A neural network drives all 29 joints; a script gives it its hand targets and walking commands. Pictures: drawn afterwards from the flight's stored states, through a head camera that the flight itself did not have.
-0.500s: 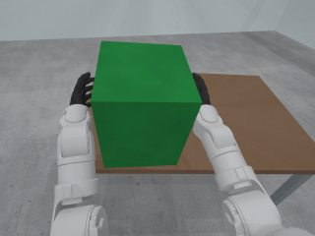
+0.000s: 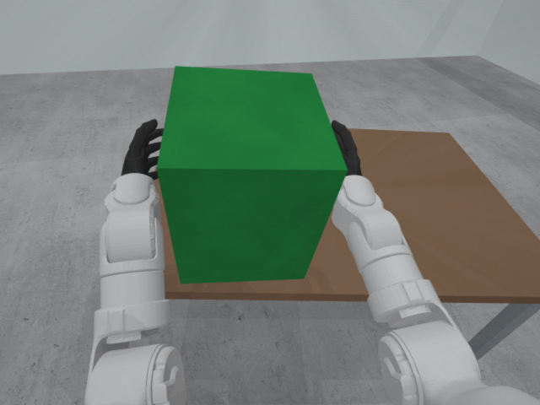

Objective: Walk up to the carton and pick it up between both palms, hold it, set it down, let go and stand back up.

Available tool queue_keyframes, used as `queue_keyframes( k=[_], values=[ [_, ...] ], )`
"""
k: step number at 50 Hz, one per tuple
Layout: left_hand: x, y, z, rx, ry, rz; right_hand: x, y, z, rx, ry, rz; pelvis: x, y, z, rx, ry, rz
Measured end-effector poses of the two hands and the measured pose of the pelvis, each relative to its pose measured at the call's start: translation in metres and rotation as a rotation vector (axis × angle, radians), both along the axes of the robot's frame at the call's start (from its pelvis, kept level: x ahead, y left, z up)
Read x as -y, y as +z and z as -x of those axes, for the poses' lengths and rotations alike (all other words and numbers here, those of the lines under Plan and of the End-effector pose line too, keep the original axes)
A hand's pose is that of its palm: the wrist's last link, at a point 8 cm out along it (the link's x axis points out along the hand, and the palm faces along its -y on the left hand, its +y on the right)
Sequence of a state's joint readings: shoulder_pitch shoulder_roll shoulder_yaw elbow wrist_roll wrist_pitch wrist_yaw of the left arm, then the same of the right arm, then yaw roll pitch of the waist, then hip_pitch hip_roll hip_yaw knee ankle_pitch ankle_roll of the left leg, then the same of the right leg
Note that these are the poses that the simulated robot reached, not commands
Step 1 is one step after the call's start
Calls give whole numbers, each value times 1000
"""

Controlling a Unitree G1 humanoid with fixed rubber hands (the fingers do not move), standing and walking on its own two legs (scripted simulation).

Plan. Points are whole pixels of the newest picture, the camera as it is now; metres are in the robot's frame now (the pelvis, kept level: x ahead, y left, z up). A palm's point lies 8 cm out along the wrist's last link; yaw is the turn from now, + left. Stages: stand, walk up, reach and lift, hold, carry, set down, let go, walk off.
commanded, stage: hold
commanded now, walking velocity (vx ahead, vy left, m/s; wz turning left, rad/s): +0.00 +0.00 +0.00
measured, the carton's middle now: (244, 180) +0.39 +0.02 +0.16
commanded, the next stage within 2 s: none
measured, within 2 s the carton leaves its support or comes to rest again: neither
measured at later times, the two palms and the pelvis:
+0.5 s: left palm (138, 179) +0.36 +0.16 +0.19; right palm (344, 175) +0.36 -0.13 +0.19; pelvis +0.00 +0.00 +0.00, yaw +0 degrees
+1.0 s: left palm (138, 178) +0.36 +0.16 +0.19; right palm (344, 173) +0.36 -0.13 +0.19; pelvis +0.00 +0.00 +0.00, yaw +0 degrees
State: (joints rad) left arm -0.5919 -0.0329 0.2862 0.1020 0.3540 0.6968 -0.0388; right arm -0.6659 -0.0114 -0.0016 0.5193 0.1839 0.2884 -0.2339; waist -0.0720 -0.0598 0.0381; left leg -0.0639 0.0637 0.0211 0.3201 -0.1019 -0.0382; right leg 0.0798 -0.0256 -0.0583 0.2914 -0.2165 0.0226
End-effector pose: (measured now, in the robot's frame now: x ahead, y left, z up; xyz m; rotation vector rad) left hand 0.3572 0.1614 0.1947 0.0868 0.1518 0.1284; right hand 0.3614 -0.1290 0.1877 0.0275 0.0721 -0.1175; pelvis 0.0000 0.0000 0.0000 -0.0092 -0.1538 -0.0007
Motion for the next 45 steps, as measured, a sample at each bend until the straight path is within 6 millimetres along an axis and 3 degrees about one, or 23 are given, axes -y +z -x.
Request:
queue_keyframes(
  k=[45],
  values=[
    [-1,-3,-1,-10,1,7,-1,2,-2,-7,3,2,0,0,-1,-5,6,1]
  ],
)
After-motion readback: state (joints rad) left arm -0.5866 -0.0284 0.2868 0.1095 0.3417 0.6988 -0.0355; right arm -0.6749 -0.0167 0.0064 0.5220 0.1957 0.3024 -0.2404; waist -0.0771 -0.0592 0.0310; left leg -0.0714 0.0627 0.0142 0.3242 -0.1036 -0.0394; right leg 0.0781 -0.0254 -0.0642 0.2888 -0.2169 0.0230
